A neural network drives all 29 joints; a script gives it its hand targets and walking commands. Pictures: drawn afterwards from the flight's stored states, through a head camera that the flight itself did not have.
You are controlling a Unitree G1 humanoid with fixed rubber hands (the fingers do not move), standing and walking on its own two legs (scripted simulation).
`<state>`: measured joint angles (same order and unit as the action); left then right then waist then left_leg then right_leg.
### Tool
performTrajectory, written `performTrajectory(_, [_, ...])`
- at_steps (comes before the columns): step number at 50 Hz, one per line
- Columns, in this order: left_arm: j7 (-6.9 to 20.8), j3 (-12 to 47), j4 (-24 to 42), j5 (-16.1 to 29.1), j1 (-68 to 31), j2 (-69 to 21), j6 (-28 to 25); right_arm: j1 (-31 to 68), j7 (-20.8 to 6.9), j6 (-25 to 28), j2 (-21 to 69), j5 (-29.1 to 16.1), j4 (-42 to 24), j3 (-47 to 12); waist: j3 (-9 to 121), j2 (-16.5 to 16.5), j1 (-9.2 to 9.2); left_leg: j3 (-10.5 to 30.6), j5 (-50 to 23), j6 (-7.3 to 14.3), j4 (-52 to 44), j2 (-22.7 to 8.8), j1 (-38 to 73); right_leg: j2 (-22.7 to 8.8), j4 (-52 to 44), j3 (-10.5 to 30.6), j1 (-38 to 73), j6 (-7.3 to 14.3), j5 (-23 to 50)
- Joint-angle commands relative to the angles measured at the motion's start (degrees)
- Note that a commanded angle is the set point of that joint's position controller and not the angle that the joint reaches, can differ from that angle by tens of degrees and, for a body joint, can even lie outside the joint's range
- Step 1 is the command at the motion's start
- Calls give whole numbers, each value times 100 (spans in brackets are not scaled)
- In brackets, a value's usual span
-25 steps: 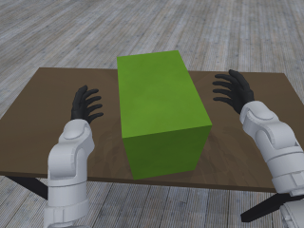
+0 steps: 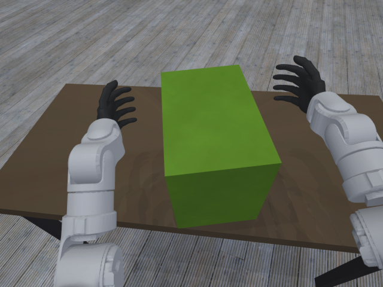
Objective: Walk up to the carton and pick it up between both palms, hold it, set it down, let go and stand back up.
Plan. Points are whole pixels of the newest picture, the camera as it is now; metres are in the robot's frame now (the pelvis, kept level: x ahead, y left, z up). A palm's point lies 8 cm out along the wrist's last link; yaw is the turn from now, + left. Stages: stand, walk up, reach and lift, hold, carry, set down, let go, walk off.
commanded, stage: reach and lift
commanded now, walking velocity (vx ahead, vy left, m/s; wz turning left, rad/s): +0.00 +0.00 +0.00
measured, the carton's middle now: (208, 146) +0.43 +0.07 +0.04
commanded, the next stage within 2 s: none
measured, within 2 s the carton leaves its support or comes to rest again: neither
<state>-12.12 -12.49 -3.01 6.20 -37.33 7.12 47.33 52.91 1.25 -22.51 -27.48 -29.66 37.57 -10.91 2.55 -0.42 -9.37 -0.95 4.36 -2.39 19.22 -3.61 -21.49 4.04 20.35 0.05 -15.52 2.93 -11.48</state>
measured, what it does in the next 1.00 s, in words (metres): stands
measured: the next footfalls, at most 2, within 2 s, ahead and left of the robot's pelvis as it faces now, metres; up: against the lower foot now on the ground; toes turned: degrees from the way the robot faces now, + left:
none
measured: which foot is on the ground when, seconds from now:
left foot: down 0.00-1.00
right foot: down 0.00-1.00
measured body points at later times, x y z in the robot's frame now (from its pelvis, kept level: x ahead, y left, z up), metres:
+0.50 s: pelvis -0.01 +0.00 +0.00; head +0.05 +0.01 +0.44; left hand +0.36 +0.24 +0.08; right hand +0.47 -0.09 +0.10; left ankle +0.05 +0.15 -0.74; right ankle -0.02 -0.08 -0.74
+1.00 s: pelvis +0.00 +0.01 +0.00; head +0.05 +0.02 +0.44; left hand +0.37 +0.23 +0.07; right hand +0.48 -0.07 +0.09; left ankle +0.05 +0.15 -0.74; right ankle -0.02 -0.08 -0.74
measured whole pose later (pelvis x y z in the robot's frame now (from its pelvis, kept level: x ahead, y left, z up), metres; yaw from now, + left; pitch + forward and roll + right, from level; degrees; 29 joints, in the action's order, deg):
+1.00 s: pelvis +0.00 +0.01 +0.00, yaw +0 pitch +12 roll -2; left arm -13.3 -11.8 -28.4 -3.6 -33.3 -4.5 12.3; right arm 51.1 0.6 0.8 -14.5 -15.8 60.5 -3.8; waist 5.3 0.3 -11.1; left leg -0.1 4.4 -1.9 21.6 -4.0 -28.7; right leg 4.6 19.6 -0.4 -21.2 2.6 -9.9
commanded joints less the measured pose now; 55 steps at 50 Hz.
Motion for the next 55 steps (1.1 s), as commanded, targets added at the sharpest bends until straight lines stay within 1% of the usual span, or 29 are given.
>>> performTrajectory(1, [8, -39, 717, -84, -2334, 611, -409, 2811, -39, 381, -895, 49, -583, 475, 3360, 247, -46, 36, -1447, 24, 409, 302, 2121, -61, -18, 67, 434, -629, 2282])
performTrajectory(2, [25, -23, 659, -127, -2328, 553, -469, 2779, -52, 407, -877, 66, -382, 480, 3322, 174, -41, 56, -1462, -3, 399, 292, 2129, -50, -10, 44, 435, -620, 2250])
performTrajectory(6, [67, 12, 330, -238, -2097, 382, -742, 2633, -147, 594, -700, 184, -67, 434, 3142, 260, -81, 51, -1476, 21, 363, 297, 2074, -29, -60, 28, 428, -599, 2076])
performTrajectory(8, [105, 24, 493, -323, -2005, 301, -903, 2523, -158, 748, -667, 283, -108, 521, 3257, 157, -10, 39, -1713, -29, 414, 326, 2116, -26, -24, 1, 542, -618, 2383])
performTrajectory(10, [176, 42, 346, -404, -1946, 188, -1100, 2460, -186, 888, -604, 452, 96, 596, 3126, 180, 53, 45, -1647, -36, 380, 329, 2079, -31, -49, -29, 473, -631, 2325])
performTrajectory(11, [167, 53, 502, -396, -1948, 187, -1216, 2524, -200, 994, -591, 555, -102, 681, 3298, 230, 20, 15, -1620, -20, 377, 331, 2085, -18, -59, -43, 479, -618, 2235])
performTrajectory(14, [135, 218, 524, -403, -1879, 22, -1541, 2529, -235, 1271, -466, 748, -217, 825, 3440, 177, 42, 22, -1723, -30, 443, 313, 2149, 25, -80, -101, 310, -561, 2054])
performTrajectory(16, [103, 276, 261, -440, -1895, -70, -1801, 2538, -277, 1419, -334, 919, -51, 899, 3399, 196, -1, 9, -1457, 23, 421, 291, 2123, 19, -152, -114, 73, -514, 1557])
performTrajectory(17, [74, 261, 291, -438, -1877, -48, -1935, 2547, -288, 1509, -302, 1016, -160, 957, 3534, 301, -35, -16, -1409, 66, 422, 287, 2105, 24, -158, -117, 26, -512, 1465])
performTrajectory(18, [42, 356, 241, -436, -1890, -135, -2061, 2558, -297, 1603, -255, 1100, -126, 1033, 3614, 288, -10, -5, -1446, 63, 443, 261, 2136, 43, -153, -142, -66, -496, 1414])
performTrajectory(20, [17, 324, -23, -507, -1807, -233, -2295, 2517, -320, 1748, -124, 1189, 10, 991, 3641, 332, -107, -20, -1503, 86, 478, 254, 2113, 39, -164, -133, -101, -482, 1370])
performTrajectory(22, [24, 319, -409, -572, -1794, -321, -2555, 2459, -328, 1885, -55, 1314, 330, 1039, 3667, 361, -96, -37, -1417, 110, 477, 248, 2031, 19, -179, -108, -151, -476, 1302])
performTrajectory(23, [3, 287, -428, -637, -1831, -328, -2706, 2401, -334, 1973, -10, 1376, 447, 1109, 3750, 267, -129, -65, -1378, 97, 477, 250, 2000, 4, -187, -100, -188, -449, 1175])
performTrajectory(26, [5, 207, -868, -793, -1746, -428, -3130, 2290, -311, 2234, 166, 1519, 777, 1129, 3754, 349, -135, -116, -1510, 109, 508, 259, 1813, -12, -157, -60, -57, -485, 1399])
performTrajectory(28, [8, 170, -1137, -888, -1766, -485, -3431, 2299, -301, 2429, 231, 1582, 994, 1148, 3831, 304, -170, -150, -1574, 95, 533, 259, 1703, -18, -125, -52, -19, -481, 1438])
performTrajectory(29, [0, 145, -1063, -914, -1853, -472, -3604, 2342, -289, 2554, 247, 1626, 938, 1197, 4040, 265, -193, -180, -1676, 72, 561, 266, 1677, -20, -96, -63, 17, -481, 1541])
performTrajectory(30, [-6, 159, -1232, -952, -1874, -503, -3717, 2384, -276, 2632, 240, 1651, 1067, 1196, 3993, 288, -155, -185, -1756, 54, 596, 257, 1659, -5, -72, -74, 23, -484, 1643])
performTrajectory(34, [-7, 127, -1305, -942, -1811, -592, -4067, 2562, -206, 2936, 310, 1475, 884, 948, 4414, 422, -246, -227, -2183, 43, 725, 267, 1534, 12, 67, -55, 340, -543, 2363])
performTrajectory(35, [8, 135, -1508, -960, -1807, -595, -4059, 2574, -184, 2928, 289, 1458, 1047, 915, 4208, 422, -201, -213, -2088, 42, 705, 265, 1491, 10, 65, -63, 322, -543, 2317])
performTrajectory(36, [4, 101, -1416, -945, -1836, -616, -4089, 2618, -174, 2954, 311, 1433, 973, 906, 4302, 416, -243, -218, -2124, 35, 713, 255, 1501, 23, 73, -80, 291, -537, 2265])
performTrajectory(37, [-8, 166, -1410, -948, -1815, -650, -4082, 2542, -151, 2950, 296, 1413, 1079, 907, 4293, 368, -174, -210, -2165, 20, 734, 251, 1592, 47, 34, -86, 227, -507, 2219])
performTrajectory(38, [-17, 153, -1471, -947, -1803, -659, -4049, 2534, -132, 2918, 307, 1357, 1139, 837, 4220, 378, -200, -212, -2132, 36, 739, 254, 1607, 43, -1, -62, 192, -492, 2100])
performTrajectory(42, [-43, 256, -1537, -912, -1849, -812, -3896, 2447, -113, 2709, 390, 1317, 1446, 830, 3851, 356, -113, -169, -1921, 32, 669, 218, 1822, 65, -187, -99, -199, -429, 1435])
performTrajectory(45, [-91, 240, -1436, -974, -1835, -882, -3813, 2392, -96, 2626, 522, 1320, 1382, 833, 3733, 313, -172, -159, -1967, 26, 658, 200, 1961, 82, -268, -113, -283, -396, 1153])
performTrajectory(46, [-118, 281, -1299, -989, -1854, -953, -3801, 2363, -85, 2635, 515, 1337, 1386, 885, 3791, 245, -120, -146, -2070, -2, 685, 194, 2021, 91, -272, -125, -319, -380, 1205])
performTrajectory(49, [-129, 260, -1381, -1071, -1851, -1118, -3748, 2380, -33, 2582, 787, 1441, 1284, 890, 3651, 313, -133, -167, -1924, 67, 662, 219, 1961, 49, -289, -92, -251, -416, 1086])
performTrajectory(50, [-130, 202, -1365, -1102, -1910, -1094, -3755, 2416, -17, 2566, 842, 1479, 1208, 916, 3625, 312, -186, -186, -1889, 77, 639, 236, 1881, 35, -273, -88, -215, -437, 1087])
performTrajectory(51, [-124, 216, -1431, -1148, -1932, -1154, -3747, 2397, 7, 2543, 892, 1538, 1286, 979, 3521, 302, -122, -176, -1844, 76, 622, 241, 1878, 23, -275, -92, -203, -447, 1092])
performTrajectory(55, [-196, 271, -1160, -1295, -1996, -1401, -3756, 2355, 70, 2579, 1027, 1634, 1176, 1093, 3688, 89, -104, -154, -2125, -7, 698, 212, 2155, 77, -293, -143, -351, -372, 1011])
